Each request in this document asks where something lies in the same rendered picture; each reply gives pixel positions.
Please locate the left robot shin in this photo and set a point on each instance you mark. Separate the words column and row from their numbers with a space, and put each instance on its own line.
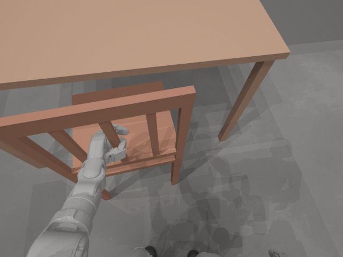
column 140, row 248

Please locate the left robot upper arm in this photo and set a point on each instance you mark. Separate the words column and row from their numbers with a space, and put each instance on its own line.
column 61, row 244

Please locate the robot left foot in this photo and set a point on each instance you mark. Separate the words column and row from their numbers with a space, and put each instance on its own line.
column 151, row 250

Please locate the chair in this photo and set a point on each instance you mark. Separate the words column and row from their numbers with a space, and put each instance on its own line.
column 143, row 109

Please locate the left robot hand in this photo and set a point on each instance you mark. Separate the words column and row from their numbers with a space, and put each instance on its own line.
column 100, row 146

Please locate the table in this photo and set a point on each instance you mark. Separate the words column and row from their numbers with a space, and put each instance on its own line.
column 47, row 42

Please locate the left robot forearm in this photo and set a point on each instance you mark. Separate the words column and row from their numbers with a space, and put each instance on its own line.
column 80, row 207

